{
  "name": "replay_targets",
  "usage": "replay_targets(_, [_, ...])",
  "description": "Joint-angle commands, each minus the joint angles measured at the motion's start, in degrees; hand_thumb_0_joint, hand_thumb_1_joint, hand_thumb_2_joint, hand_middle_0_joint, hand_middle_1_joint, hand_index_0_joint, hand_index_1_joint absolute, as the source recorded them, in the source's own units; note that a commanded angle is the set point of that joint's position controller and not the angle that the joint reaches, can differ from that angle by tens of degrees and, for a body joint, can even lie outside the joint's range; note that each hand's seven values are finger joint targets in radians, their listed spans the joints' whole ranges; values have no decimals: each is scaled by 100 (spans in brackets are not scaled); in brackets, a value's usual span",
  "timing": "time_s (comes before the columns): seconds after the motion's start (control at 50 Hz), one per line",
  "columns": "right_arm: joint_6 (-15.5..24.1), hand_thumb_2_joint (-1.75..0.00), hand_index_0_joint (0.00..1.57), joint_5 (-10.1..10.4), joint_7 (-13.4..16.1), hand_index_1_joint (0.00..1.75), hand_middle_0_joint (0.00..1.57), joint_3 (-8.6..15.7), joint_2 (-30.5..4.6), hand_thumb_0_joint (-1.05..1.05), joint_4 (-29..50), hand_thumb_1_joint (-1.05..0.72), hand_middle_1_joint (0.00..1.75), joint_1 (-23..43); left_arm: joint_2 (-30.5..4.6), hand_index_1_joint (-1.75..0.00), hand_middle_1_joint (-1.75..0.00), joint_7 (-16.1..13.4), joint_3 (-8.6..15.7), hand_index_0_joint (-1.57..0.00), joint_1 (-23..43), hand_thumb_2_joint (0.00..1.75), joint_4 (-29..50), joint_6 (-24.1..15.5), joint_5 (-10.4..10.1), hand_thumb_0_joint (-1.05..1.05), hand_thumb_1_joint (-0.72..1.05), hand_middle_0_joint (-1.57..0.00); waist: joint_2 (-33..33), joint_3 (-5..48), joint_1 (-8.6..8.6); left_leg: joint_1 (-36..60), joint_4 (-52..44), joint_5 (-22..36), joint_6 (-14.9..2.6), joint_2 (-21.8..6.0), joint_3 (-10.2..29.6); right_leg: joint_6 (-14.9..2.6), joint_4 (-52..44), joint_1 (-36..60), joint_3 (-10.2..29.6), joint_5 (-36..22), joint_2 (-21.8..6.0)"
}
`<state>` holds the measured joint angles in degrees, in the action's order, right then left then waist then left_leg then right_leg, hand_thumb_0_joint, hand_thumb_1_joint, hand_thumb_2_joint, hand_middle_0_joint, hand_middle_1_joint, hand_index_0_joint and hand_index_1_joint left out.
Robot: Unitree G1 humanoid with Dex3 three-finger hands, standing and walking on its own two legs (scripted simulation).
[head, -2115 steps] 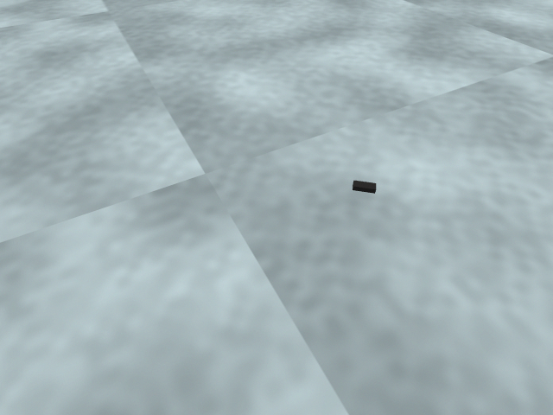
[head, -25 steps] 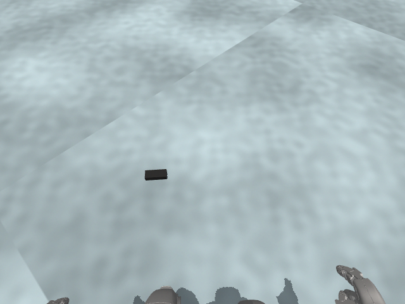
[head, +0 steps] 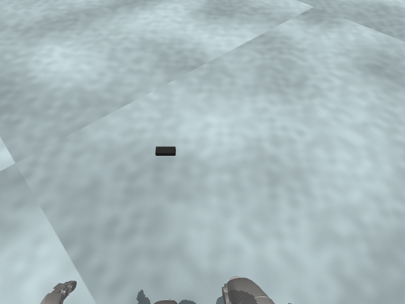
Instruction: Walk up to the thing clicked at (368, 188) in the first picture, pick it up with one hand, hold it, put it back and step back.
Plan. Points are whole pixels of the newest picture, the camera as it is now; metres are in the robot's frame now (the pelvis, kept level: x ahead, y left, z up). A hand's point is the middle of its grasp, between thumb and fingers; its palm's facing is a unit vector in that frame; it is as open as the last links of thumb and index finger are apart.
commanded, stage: step back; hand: left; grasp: from above
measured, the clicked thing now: (165, 151) +1.01 +0.21 -0.75
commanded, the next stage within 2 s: stand in 1.26 s
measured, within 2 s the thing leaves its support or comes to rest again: neither
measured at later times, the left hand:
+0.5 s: hand out of the picture -0.05 +0.27 -0.14, palm faces +0.01 -0.92 -0.40, open 7.4 cm
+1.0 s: hand out of the picture +0.01 +0.26 -0.15, palm faces +0.02 -0.94 -0.35, open 7.4 cm
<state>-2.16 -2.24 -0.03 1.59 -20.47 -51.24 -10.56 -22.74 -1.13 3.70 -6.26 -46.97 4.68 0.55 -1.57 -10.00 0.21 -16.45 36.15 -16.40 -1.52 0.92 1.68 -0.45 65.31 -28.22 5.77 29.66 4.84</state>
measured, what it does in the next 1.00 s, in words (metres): steps on the spot: right foot, then left foot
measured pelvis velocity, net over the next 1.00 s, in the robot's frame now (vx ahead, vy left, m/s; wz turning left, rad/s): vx -0.06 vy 0.00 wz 0.00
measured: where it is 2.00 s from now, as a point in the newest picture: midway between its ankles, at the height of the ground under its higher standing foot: outside the picture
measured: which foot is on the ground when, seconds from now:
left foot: down 0.00-0.20, up 0.22-0.42, down 0.44-1.00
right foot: up 0.00-0.16, down 0.18-1.00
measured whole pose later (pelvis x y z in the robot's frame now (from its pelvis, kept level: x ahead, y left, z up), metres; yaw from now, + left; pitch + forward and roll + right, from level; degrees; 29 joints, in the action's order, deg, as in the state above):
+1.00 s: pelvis -0.06 +0.00 +0.00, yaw +0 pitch -3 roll +0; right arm 1.2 -2.0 -0.7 2.9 -20.8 -59.6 -10.5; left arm -21.4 0.6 2.0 -9.1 -58.1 -0.2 0.7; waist -1.3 -4.0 -1.5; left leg -15.5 33.3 -14.7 -0.1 0.5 -0.1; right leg 0.1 35.6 -12.0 -1.2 21.4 -2.4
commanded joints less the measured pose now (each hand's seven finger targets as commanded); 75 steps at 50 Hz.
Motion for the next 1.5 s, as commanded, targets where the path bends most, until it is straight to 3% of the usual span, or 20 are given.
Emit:
replay_targets(0.0, [154,-90,20,-9,153,30,20,431,-1503,0,638,-90,30,517,-978,-30,-30,-19,339,-20,-459,90,251,-217,14,0,90,-20,1020,993,-230,242,-1155,1987,-1145,-1417,1118,70,-104,413,113,80,-157])
replay_targets(0.06, [146,-90,20,-39,122,30,20,514,-1596,0,518,-90,30,57,-963,-30,-30,61,287,-20,-262,90,196,-361,75,0,90,-20,1123,1186,132,831,-1259,265,-1064,-1365,1232,94,-2122,634,-287,135,-346])
replay_targets(0.12, [30,-90,20,3,68,30,20,496,-1631,0,488,-90,30,277,-839,-30,-30,47,273,-20,-974,90,-309,-517,110,0,90,-20,1139,1321,-183,300,-833,-149,-774,-1218,951,-138,-4523,1923,-655,-885,-222])
replay_targets(0.14, [13,-90,20,3,59,30,20,435,-1419,0,474,-90,30,175,-1090,-30,-30,19,367,-20,-1091,90,-442,-573,201,0,90,-20,649,1279,-182,-476,-268,-543,-505,-958,740,-262,-4574,2497,-43,-924,-429])
replay_targets(0.18, [34,-90,20,31,120,30,20,380,-1138,0,613,-90,30,585,-2041,-30,-30,0,582,-20,-545,90,-165,-605,240,0,90,-20,-969,712,-437,-1236,1217,-1618,145,-69,669,-1280,-5273,788,2803,1225,-2657])
replay_targets(0.2, [36,-90,20,53,99,30,20,480,-1430,0,524,-90,30,657,-1976,-30,-30,10,553,-20,-167,90,-66,-640,236,0,90,-20,-612,209,-287,-864,1828,-1346,210,-146,950,-1400,-5376,-14,2796,1544,-2692])
replay_targets(0.24, [132,-90,20,148,51,30,20,427,-1309,0,260,-90,30,339,-1456,-30,-30,-11,413,-20,138,90,-67,-728,200,0,90,-20,-178,250,-36,-1107,1861,-622,168,136,844,-953,-4799,818,1397,-398,-1866])
replay_targets(0.34, [282,-90,20,46,-57,30,20,373,-1204,0,153,-90,30,332,-1487,-30,-30,78,449,-20,-280,90,-241,-718,245,0,90,-20,-744,417,-338,-739,448,-1016,272,-31,237,-927,-4772,1375,1079,514,-1787])
replay_targets(0.4, [395,-90,20,45,-53,30,20,440,-1147,0,-80,-90,30,-5,-1448,-30,-30,123,330,-20,-205,90,-255,-619,181,0,90,-20,-653,531,-89,450,-1126,-524,138,100,-171,-785,-4276,1057,710,-154,-1665])
replay_targets(0.42, [446,-90,20,34,-19,30,20,475,-1187,0,-155,-90,30,-117,-1233,-30,-30,141,222,-20,-338,90,-276,-598,169,0,90,-20,-406,668,-40,1013,-1465,-234,72,76,30,-610,-3849,876,389,-690,-1416])
replay_targets(0.46, [487,-90,20,15,-1,30,20,570,-1733,0,-197,-90,30,-322,-913,-30,-30,154,144,-20,-106,90,-314,-597,17,0,90,-20,852,951,97,1040,-2195,-2101,-743,-1516,2679,-118,-2379,140,-566,-45,-453])
replay_targets(0.48, [490,-90,20,5,-20,30,20,632,-1958,0,-138,-90,30,-332,-1222,-30,-30,128,245,-20,-12,90,-306,-598,66,0,90,-20,739,759,176,492,-2418,-2553,-1175,-1941,3047,-129,-1728,312,-404,330,-594])
replay_targets(0.64, [348,-90,20,110,-36,30,20,379,-1262,0,-26,-90,30,357,-941,-30,-30,99,260,-20,-848,90,-829,-762,106,0,90,-20,870,952,-367,-538,-1034,-389,-352,-830,879,-131,-4186,2509,-771,-1375,-377])
replay_targets(0.68, [322,-90,20,150,9,30,20,254,-836,0,80,-90,30,395,-1685,-30,-30,31,440,-20,-994,90,-847,-803,196,0,90,-20,-788,860,-529,-1789,685,-1234,52,210,407,-732,-5203,2733,1946,413,-2009])
replay_targets(0.7, [293,-90,20,74,59,30,20,369,-1155,0,-24,-90,30,283,-1880,-30,-30,55,471,-20,-519,90,-702,-825,189,0,90,-20,-568,371,-365,-1379,1377,-1600,159,-74,474,-1241,-5425,1584,2441,1227,-2790])
replay_targets(0.88, [432,-90,20,42,-27,30,20,372,-965,0,-495,-90,30,-154,-1282,-30,-30,108,191,-20,164,90,-557,-733,72,0,90,-20,-490,778,16,641,-1000,194,148,-80,-233,-632,-4021,1108,51,-2047,-1602])
replay_targets(0.94, [491,-90,20,33,42,30,20,423,-1530,0,-432,-90,30,185,-895,-30,-30,111,64,-20,124,90,-624,-638,-95,0,90,-20,835,1020,-100,325,-1773,121,-547,-1477,1727,-81,-2998,1171,-620,-675,-628])
replay_targets(0.96, [488,-90,20,51,31,30,20,430,-1609,0,-423,-90,30,363,-956,-30,-30,89,72,-20,51,90,-717,-623,-74,0,90,-20,820,954,-139,139,-1823,76,-752,-1638,1770,-108,-3084,1452,-590,-445,-628])
replay_targets(1.12, [440,-90,20,157,81,30,20,274,-1171,0,-616,-90,30,685,-1175,-30,-30,16,66,-20,-4,90,-1033,-753,-39,0,90,-20,387,1568,-107,827,-833,2664,-99,-749,239,-179,-3856,2311,-174,-3665,-1157])
replay_targets(1.48, [403,-90,20,199,18,30,20,147,-1079,0,-943,-90,30,1197,-941,-30,-30,49,-134,-20,389,90,-1407,-692,-8,0,90,-20,228,1170,-28,1257,-1947,1714,71,-834,300,4,-4967,2269,-152,-2650,-1200])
